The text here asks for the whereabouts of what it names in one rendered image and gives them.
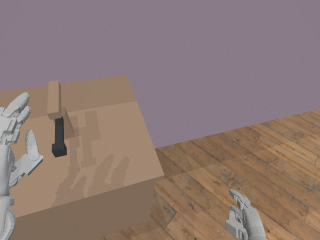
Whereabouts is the counter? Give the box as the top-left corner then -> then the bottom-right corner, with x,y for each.
0,75 -> 165,240

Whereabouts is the robot right hand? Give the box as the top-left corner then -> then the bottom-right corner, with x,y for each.
226,189 -> 266,240

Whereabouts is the robot left forearm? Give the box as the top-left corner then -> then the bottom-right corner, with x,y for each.
0,196 -> 17,240

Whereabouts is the robot left hand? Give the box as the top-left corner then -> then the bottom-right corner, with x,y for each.
0,92 -> 43,197

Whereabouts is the tap lever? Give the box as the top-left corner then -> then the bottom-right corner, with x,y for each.
51,117 -> 67,158

